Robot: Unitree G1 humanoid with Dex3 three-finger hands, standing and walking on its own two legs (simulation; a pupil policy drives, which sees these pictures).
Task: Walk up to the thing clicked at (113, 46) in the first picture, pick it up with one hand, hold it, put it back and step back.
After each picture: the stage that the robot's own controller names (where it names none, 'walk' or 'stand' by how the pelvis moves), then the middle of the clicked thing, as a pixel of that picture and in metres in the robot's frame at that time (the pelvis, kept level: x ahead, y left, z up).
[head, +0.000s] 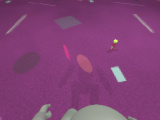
stand; (113, 45) +1.47 -0.49 -0.66
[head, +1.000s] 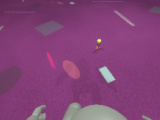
walk; (98, 45) +1.40 -0.07 -0.63
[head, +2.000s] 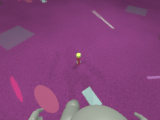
walk; (78, 59) +0.90 +0.23 -0.63
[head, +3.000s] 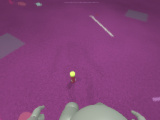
walk; (72, 77) +0.56 +0.21 -0.63
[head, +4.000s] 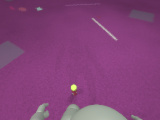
stand; (74, 90) +0.38 +0.18 -0.64
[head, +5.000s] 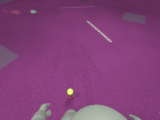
stand; (70, 94) +0.35 +0.21 -0.66
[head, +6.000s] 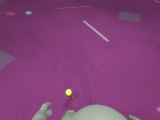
stand; (69, 94) +0.34 +0.23 -0.66
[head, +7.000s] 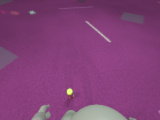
stand; (70, 94) +0.35 +0.22 -0.66
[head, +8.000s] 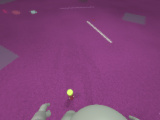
stand; (70, 94) +0.34 +0.21 -0.66
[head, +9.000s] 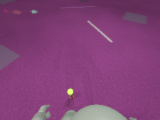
stand; (71, 94) +0.35 +0.21 -0.66
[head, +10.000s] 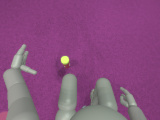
go down; (66, 62) +0.42 +0.21 -0.38
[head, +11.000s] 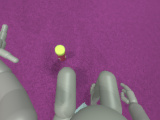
go down; (61, 54) +0.44 +0.23 -0.27
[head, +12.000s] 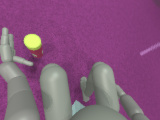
close in; (35, 48) +0.42 +0.28 -0.16
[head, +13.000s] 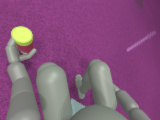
close; (25, 45) +0.42 +0.29 -0.16
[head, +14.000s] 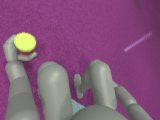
lift; (26, 48) +0.39 +0.29 -0.16
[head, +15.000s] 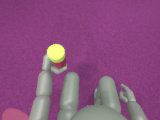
lift; (59, 61) +0.34 +0.20 +0.01
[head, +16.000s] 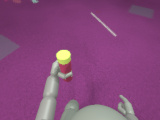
hold; (66, 68) +0.32 +0.17 +0.05
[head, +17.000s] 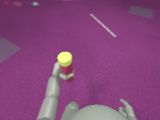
hold; (67, 69) +0.32 +0.16 +0.05
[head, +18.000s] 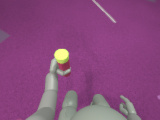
crouch; (64, 65) +0.35 +0.17 +0.00
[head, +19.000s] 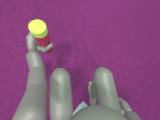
lower; (44, 40) +0.48 +0.25 -0.04
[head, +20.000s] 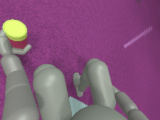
lower; (19, 41) +0.44 +0.29 -0.16
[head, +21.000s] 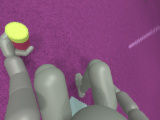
lower; (21, 42) +0.43 +0.30 -0.16
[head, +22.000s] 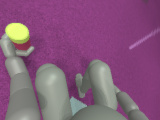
lower; (22, 43) +0.42 +0.30 -0.15
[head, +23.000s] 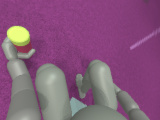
lower; (23, 46) +0.42 +0.30 -0.15
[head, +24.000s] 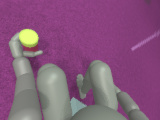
open; (30, 46) +0.42 +0.27 -0.16
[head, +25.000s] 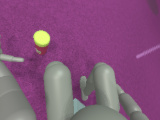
stand; (41, 45) +0.42 +0.27 -0.17
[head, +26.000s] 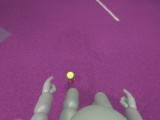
stand; (71, 77) +0.40 +0.19 -0.51
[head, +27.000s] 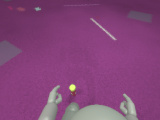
stand; (73, 90) +0.39 +0.18 -0.60
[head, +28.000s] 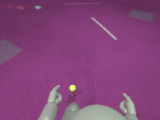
stand; (73, 90) +0.38 +0.18 -0.60
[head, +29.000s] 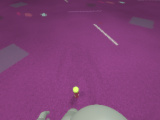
stand; (76, 92) +0.41 +0.17 -0.65
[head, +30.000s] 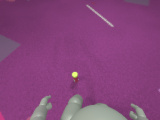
walk; (75, 77) +0.48 +0.19 -0.63
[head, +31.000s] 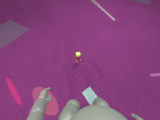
walk; (78, 58) +0.80 +0.18 -0.63
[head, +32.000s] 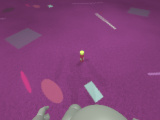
stand; (81, 56) +1.04 +0.20 -0.64
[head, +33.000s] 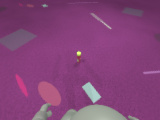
stand; (78, 57) +1.01 +0.20 -0.66
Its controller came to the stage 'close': yes
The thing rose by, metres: 0.69
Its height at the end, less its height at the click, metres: +0.00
